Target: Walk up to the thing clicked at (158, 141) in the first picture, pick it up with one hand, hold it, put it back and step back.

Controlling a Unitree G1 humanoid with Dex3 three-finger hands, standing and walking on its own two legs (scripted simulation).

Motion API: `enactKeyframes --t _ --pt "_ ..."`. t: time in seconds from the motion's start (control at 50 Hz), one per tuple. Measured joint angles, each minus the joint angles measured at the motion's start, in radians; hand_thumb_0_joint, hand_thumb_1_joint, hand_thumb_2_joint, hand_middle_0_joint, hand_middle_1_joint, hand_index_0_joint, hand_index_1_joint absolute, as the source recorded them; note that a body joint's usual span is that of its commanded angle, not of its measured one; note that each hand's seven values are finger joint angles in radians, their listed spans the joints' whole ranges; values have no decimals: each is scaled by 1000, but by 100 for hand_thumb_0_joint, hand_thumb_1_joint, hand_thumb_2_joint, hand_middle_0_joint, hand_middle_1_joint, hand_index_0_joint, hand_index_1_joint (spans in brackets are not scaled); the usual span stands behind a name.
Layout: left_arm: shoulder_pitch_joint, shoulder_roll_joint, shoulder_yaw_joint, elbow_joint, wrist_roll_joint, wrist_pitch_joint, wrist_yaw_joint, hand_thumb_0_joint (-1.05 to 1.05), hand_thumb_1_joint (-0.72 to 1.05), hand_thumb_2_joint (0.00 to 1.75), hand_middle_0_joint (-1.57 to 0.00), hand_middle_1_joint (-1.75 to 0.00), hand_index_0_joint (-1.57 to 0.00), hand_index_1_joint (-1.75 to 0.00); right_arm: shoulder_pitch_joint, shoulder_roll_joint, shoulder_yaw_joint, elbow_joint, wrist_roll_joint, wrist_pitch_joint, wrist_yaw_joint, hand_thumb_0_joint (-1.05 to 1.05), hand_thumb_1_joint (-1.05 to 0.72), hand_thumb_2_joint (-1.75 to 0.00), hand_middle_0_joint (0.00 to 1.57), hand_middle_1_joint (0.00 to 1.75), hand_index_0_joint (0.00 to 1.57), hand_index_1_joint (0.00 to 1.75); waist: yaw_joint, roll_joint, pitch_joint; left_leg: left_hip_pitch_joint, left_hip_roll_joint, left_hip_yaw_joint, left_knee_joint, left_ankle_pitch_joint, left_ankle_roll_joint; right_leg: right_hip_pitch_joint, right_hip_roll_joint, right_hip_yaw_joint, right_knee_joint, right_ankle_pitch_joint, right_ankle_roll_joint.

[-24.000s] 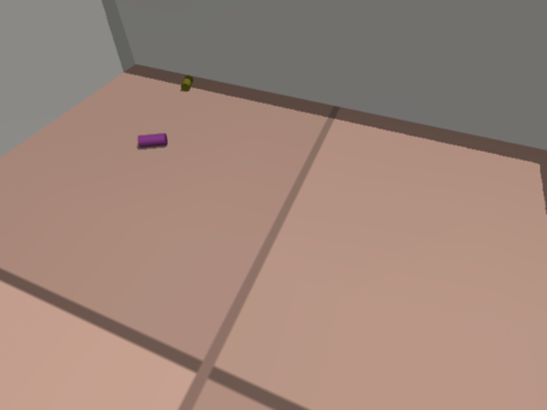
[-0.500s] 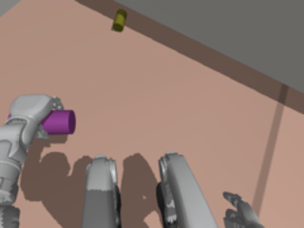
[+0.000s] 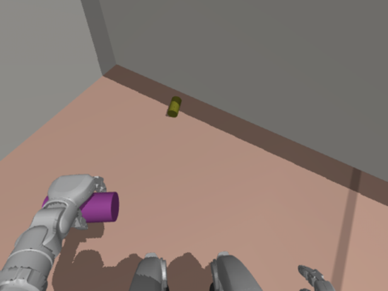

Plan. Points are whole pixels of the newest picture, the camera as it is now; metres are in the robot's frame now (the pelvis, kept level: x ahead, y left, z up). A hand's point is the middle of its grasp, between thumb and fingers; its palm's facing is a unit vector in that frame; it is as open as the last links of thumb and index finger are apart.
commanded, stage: lift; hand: left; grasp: from above
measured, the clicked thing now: (82, 207) +0.35 +0.25 -0.11
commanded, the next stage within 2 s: hold in 0.40 s
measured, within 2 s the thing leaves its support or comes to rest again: neither
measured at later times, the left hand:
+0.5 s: hand (75, 187) +0.35 +0.23 +0.01, palm faces -0.48 -0.04 -0.88, open 9.8 cm
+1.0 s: hand (69, 180) +0.34 +0.23 +0.05, palm faces -0.48 -0.02 -0.88, open 9.8 cm
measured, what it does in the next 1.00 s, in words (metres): rises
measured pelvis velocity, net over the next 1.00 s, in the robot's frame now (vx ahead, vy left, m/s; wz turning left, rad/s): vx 0.05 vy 0.00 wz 0.00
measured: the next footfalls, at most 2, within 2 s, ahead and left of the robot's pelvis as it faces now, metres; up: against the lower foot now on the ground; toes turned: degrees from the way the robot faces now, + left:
none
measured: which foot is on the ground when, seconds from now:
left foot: down 0.00-1.00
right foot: down 0.00-1.00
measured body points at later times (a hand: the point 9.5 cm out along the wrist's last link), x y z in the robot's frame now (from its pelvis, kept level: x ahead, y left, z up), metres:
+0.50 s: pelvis +0.04 +0.00 +0.08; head +0.09 +0.00 +0.52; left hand +0.37 +0.23 +0.06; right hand +0.13 -0.26 -0.05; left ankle +0.07 +0.11 -0.62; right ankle +0.05 -0.13 -0.62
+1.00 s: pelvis +0.05 +0.00 +0.09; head +0.08 -0.01 +0.54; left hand +0.36 +0.22 +0.10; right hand +0.17 -0.26 -0.02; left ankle +0.07 +0.11 -0.62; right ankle +0.05 -0.13 -0.62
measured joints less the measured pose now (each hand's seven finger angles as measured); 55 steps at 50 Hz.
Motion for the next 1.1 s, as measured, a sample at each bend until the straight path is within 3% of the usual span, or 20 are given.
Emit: enactKeyframes --t 0.24,0.48,0.66,1.1 --pt "-1 -59 -27 37 20 34 51 -1 5 41 -72 -51 -74 -49 25 0 -16 17 6 3 12 1 -91 -90 20 29 20 30 12 -4 43 252 -5 27 -230 58 4 242 -8 28 -226 64 4" --pt "42 -70 -49 -18 -14 52 -14 -1 5 42 -71 -51 -73 -50 30 2 -21 7 11 14 3 1 -91 -90 20 29 20 30 23 -2 74 435 -13 41 -408 111 5 418 -18 44 -398 118 5" --pt "64 -70 -51 -58 2 29 -43 -1 4 44 -70 -53 -72 -52 8 -5 -23 5 13 28 -1 1 -91 -90 20 29 20 30 37 -5 83 517 -17 46 -478 129 6 497 -22 49 -466 137 6" --pt "116 -70 -59 -164 -19 28 -107 -1 3 48 -68 -56 -70 -55 -24 -8 -18 -23 23 54 -9 1 -90 -90 20 29 20 30 61 6 104 632 -23 55 -572 160 5 604 -29 59 -547 163 4"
